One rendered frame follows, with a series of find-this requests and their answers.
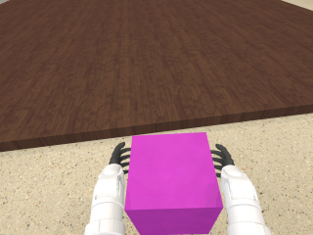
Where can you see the right robot forearm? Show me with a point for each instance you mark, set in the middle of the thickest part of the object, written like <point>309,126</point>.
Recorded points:
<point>242,205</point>

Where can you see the left robot forearm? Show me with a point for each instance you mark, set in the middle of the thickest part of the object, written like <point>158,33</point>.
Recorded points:
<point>106,216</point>

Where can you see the robot left hand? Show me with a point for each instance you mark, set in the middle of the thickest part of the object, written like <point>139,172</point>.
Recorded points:
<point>117,158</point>

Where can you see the carton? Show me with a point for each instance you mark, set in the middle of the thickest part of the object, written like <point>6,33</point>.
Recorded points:
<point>172,187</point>

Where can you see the robot right hand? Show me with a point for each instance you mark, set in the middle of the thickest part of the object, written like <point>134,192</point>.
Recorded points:
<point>225,158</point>

